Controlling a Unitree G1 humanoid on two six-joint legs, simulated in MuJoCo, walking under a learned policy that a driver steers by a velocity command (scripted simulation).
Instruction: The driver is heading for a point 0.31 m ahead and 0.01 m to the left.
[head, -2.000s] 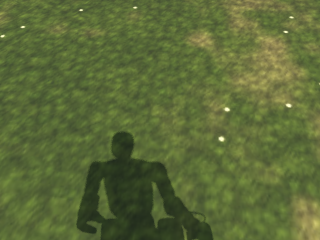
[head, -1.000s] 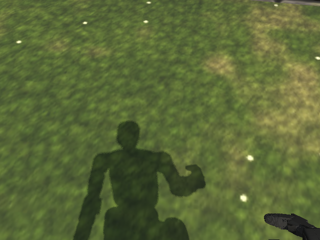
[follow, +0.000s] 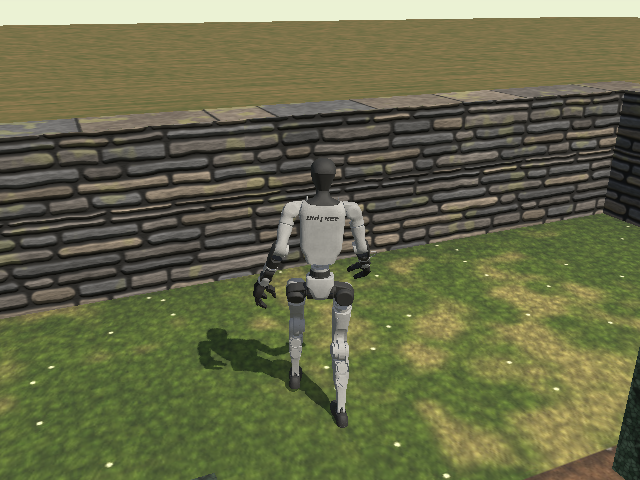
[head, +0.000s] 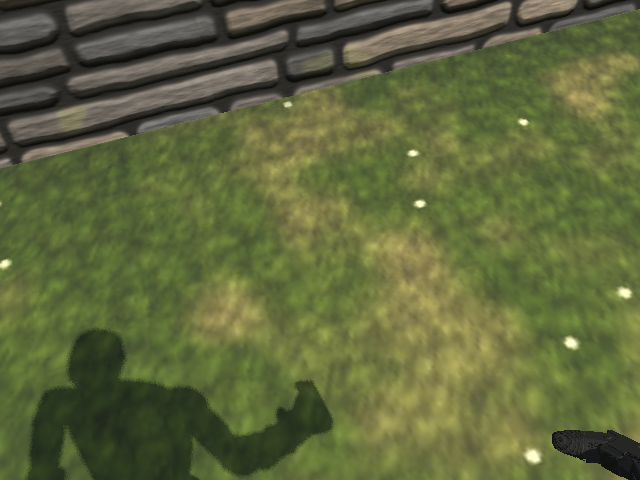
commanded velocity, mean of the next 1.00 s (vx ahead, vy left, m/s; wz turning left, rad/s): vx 0.17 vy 0.00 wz -0.07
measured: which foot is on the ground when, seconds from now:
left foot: up 0.00-0.02, down 0.04-1.00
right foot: down 0.00-0.04, up 0.06-0.46, down 0.48-1.00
